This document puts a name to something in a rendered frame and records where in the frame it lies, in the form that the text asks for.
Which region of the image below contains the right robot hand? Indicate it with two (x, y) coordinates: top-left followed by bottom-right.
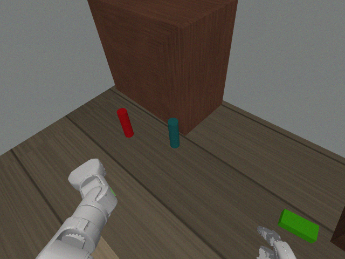
(257, 226), (296, 259)

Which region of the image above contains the left robot hand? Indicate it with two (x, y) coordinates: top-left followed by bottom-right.
(68, 159), (106, 191)

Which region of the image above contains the left robot arm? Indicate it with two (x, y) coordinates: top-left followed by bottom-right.
(35, 174), (118, 259)

